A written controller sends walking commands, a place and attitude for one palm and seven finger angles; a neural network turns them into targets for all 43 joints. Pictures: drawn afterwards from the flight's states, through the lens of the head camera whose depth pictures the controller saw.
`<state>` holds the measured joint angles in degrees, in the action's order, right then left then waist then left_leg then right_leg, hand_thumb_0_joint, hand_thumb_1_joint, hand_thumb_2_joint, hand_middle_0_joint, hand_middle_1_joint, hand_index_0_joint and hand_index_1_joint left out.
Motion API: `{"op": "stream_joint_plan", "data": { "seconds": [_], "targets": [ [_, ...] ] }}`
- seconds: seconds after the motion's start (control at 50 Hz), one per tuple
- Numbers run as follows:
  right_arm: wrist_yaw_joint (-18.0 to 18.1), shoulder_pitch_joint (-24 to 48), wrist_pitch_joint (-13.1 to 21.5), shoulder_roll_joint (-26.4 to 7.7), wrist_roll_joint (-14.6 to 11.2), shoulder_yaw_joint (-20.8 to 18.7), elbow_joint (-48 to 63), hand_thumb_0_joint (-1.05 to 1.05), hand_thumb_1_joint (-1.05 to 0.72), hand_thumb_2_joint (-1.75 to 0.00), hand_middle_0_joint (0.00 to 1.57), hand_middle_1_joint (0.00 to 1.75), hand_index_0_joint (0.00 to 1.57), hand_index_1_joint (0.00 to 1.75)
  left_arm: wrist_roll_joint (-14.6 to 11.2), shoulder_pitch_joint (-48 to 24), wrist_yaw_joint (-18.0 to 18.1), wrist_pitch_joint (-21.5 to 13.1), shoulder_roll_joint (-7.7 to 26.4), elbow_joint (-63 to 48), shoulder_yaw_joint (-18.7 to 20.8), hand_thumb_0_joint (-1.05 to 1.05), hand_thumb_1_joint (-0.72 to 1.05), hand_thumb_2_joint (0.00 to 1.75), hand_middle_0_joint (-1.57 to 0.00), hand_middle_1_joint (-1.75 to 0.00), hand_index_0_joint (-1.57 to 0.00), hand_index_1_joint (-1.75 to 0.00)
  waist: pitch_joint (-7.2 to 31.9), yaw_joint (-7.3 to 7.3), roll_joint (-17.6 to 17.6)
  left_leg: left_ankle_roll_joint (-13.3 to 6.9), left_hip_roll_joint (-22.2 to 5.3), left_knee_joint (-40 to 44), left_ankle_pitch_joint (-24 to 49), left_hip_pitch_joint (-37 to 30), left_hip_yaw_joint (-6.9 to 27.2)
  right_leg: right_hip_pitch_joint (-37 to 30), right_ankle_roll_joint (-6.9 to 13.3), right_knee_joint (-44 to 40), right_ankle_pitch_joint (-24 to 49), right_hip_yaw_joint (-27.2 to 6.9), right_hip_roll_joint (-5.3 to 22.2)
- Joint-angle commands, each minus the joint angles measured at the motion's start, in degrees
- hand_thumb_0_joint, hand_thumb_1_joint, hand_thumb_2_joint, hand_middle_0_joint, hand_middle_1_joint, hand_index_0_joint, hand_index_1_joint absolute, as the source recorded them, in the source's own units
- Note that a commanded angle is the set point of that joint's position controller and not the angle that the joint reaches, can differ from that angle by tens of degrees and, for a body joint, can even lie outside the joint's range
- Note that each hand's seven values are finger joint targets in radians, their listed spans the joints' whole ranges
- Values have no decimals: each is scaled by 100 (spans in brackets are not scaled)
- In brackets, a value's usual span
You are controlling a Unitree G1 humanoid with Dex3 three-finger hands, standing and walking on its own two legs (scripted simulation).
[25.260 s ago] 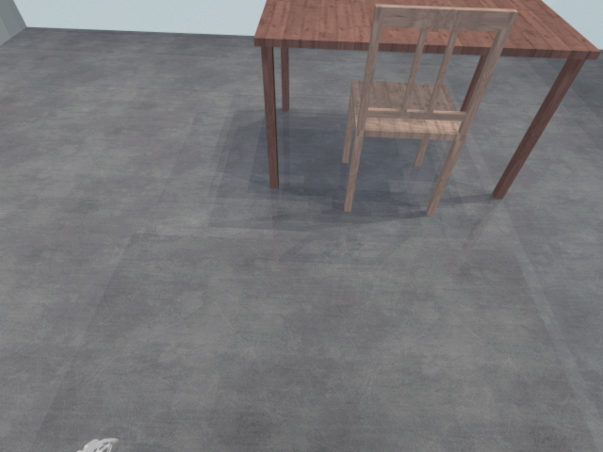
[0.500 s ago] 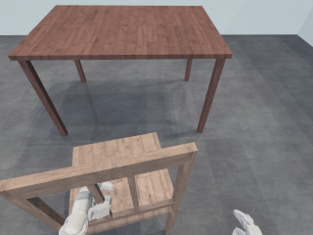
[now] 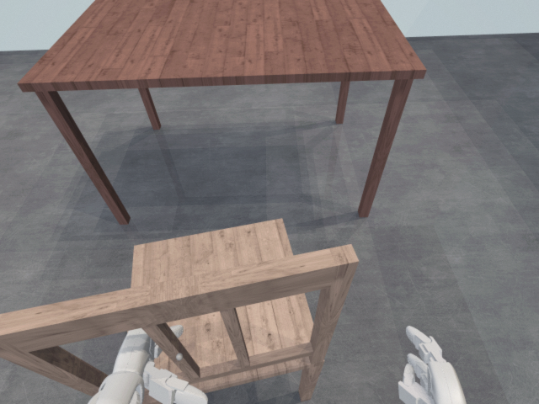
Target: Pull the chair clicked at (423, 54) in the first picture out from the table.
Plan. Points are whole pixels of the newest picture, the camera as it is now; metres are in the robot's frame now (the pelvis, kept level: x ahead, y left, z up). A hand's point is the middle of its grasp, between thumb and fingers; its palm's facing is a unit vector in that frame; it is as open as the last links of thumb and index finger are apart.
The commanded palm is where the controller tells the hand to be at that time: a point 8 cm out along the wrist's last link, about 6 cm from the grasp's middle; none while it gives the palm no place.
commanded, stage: open the thumb and straighten the fingers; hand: left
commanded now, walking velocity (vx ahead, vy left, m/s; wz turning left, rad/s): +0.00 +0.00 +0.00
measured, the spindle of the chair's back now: (176, 351) +0.22 +0.16 -0.06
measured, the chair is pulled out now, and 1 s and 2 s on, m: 0.63 0.63 0.62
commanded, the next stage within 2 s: draw the fingers out of the gap in 0.14 s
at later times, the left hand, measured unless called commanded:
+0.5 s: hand (165, 391) +0.16 +0.16 -0.04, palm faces +0.00 -0.98 -0.17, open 17.5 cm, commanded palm +0.14 +0.21 -0.01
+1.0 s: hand out of the picture +0.09 +0.16 -0.04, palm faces +0.01 -0.99 -0.15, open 17.5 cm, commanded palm +0.06 +0.21 -0.01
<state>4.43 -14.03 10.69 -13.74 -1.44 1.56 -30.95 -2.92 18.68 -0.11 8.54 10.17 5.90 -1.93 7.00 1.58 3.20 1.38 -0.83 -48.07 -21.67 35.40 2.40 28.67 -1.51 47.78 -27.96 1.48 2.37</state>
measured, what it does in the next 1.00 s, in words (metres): stands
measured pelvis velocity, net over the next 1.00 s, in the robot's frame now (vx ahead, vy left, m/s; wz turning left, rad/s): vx -0.01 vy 0.01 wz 0.02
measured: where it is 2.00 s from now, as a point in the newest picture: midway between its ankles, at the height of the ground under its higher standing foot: outside the picture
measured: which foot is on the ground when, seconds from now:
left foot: down 0.00-1.00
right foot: down 0.00-1.00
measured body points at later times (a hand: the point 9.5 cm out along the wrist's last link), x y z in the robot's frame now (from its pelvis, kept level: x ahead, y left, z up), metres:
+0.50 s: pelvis +0.00 +0.00 -0.01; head +0.02 -0.01 +0.44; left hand +0.16 +0.21 -0.03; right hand +0.16 -0.25 -0.08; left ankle +0.02 +0.14 -0.70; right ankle -0.04 -0.13 -0.70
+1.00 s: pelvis -0.01 +0.01 -0.02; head -0.01 +0.00 +0.43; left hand +0.09 +0.21 -0.02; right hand +0.18 -0.22 -0.08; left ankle +0.02 +0.14 -0.70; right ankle -0.04 -0.13 -0.70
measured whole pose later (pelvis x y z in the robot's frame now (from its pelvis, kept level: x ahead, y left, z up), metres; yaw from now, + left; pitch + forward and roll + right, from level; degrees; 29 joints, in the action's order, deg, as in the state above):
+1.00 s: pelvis -0.01 +0.01 -0.02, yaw +1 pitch +10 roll -2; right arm 7.2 -14.5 9.8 -10.8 -2.3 0.2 -26.9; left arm -1.7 45.8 -1.3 8.7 11.4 -15.1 -3.8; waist 11.0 0.6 3.6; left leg 1.2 -1.0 -58.2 -25.1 43.4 4.7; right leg 34.7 -1.6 55.7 -31.1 3.3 1.9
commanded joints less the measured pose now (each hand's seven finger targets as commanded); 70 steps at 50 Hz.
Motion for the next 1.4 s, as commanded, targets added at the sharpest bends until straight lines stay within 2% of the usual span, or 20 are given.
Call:
{"op": "stream_joint_plan", "data": {
  "seconds": [0.0,0.08,0.14,0.2,0.22,0.26,0.32,0.44,0.48,0.52,0.62,0.66,0.9,0.94,1.1,1.12,1.14,1.18,1.34,1.38],
  "targets": [
    [82,221,288,-653,-24,-279,955,0,-90,-90,20,30,20,30,-14,-360,-1,-198,642,-1385,318,0,-55,20,0,0,0,0,871,116,-301,-324,9,360,1657,-1081,-176,125,111,-605,2306,291,-103],
    [139,182,277,-660,-14,-266,941,0,-90,-90,20,30,20,30,-66,-400,-55,-165,701,-1401,363,0,-55,20,0,0,0,0,839,166,-409,-347,33,268,1588,-1001,-151,177,94,-600,2310,285,-111],
    [158,171,289,-650,-17,-273,955,0,-90,-90,20,30,20,30,-82,-284,-91,-162,771,-1515,423,0,-55,20,0,0,0,0,959,120,-146,-340,47,228,1709,-1035,-163,108,113,-557,2398,276,-92],
    [167,182,278,-658,-25,-276,979,0,-90,-90,20,30,20,30,-88,-236,-102,-128,700,-1494,344,0,-55,20,0,0,0,0,895,156,-359,-348,36,220,1639,-972,-132,194,94,-550,2314,302,-114],
    [172,226,262,-627,-26,-321,950,0,-90,-90,20,30,20,30,-92,65,-102,-85,862,-1350,600,0,-55,20,0,0,0,0,924,48,-311,-338,27,237,1677,-916,-140,87,127,-560,2332,299,-113],
    [147,290,263,-559,-46,-322,1054,0,-90,-90,20,30,20,30,-104,626,-112,-82,698,-1649,462,0,-55,20,0,0,0,0,1057,-36,-191,-320,25,265,1801,-977,-157,3,134,-506,2397,334,-94],
    [148,373,232,-519,-46,-354,1053,0,-90,-90,20,30,20,30,-98,1014,-101,-11,681,-1666,467,0,-55,20,0,0,0,0,806,-25,-298,-327,32,254,1667,-762,-154,38,136,-541,2349,331,-106],
    [214,328,287,-504,-48,-374,1114,0,-90,-90,20,30,20,30,-41,1137,-23,-233,808,-2351,480,0,-55,20,0,0,0,0,726,41,-116,-340,37,208,1266,-711,-109,371,159,-495,1714,347,-145],
    [238,334,331,-465,-53,-389,1111,0,-90,-90,20,30,20,30,-64,1451,-33,-278,707,-2353,419,0,-55,20,0,0,0,0,737,39,-248,-345,42,154,1174,-658,-105,427,143,-488,1624,354,-154],
    [253,341,376,-480,-55,-380,1110,0,-90,-90,20,30,20,30,-42,1406,-70,-323,683,-2530,299,0,-55,20,0,0,0,0,673,81,-18,-347,39,145,1162,-646,-63,503,175,-453,1543,372,-154],
    [273,404,410,-456,-68,-396,1151,0,-90,-90,20,30,20,30,-31,1866,-111,-299,628,-2581,213,0,-55,20,0,0,0,0,632,58,-375,-355,48,104,875,-441,4,605,175,-405,1211,419,-182],
    [264,441,409,-408,-72,-384,1216,0,-90,-90,20,30,20,30,26,2162,-108,-304,542,-2770,92,0,-55,20,0,0,0,0,696,-3,-126,-352,67,82,862,-458,-23,650,178,-346,1159,410,-174],
    [301,504,264,-304,-91,-392,1402,0,-90,-90,20,30,20,30,100,2911,-83,-278,608,-3226,119,0,-55,20,0,0,0,0,520,-46,-220,-372,77,-89,443,-52,8,907,214,-225,658,416,-243],
    [314,535,258,-287,-110,-405,1424,0,-90,-90,20,30,20,30,85,3188,-124,-293,535,-3263,55,0,-55,20,0,0,0,0,458,-81,-43,-368,80,-102,407,-32,-11,945,230,-226,625,385,-238],
    [327,546,274,-221,-132,-462,1490,0,-90,-90,20,30,20,30,108,3783,-189,-376,515,-3518,-16,0,-55,20,0,0,0,0,457,-110,-238,-382,87,-240,334,196,9,1042,240,-85,545,406,-281],
    [349,511,400,-214,-132,-459,1418,0,-90,-90,20,30,20,30,-554,3397,-272,-1000,165,-4013,170,0,-55,20,0,0,0,0,279,-112,-513,-352,137,-414,429,398,11,1160,254,-45,643,500,-357],
    [359,459,469,-253,-143,-494,1277,0,-90,-90,20,30,20,30,-517,3442,-316,-1300,503,-3833,402,0,-55,20,0,0,0,0,455,-162,-387,-343,103,-497,424,312,-30,1186,274,1,591,435,-375],
    [328,405,591,-217,-174,-487,1248,0,-90,-90,20,30,20,30,-631,3420,-400,-1714,434,-4180,402,0,-55,20,0,0,0,0,648,-203,131,-321,104,-461,571,121,-28,1193,288,125,624,442,-359],
    [75,712,645,-174,-217,-553,952,0,-90,-90,20,30,20,30,-947,3187,-960,-3143,504,-3678,732,0,-55,20,0,0,0,0,498,-274,-172,-259,36,-682,402,544,51,1360,274,363,405,358,-361],
    [42,796,638,-195,-262,-541,1061,0,-90,-90,20,30,20,30,-1069,3221,-1176,-3201,645,-3671,880,0,-55,20,0,0,0,0,723,-307,-104,-279,34,-638,280,395,16,1183,262,280,318,315,-322]
  ]
}}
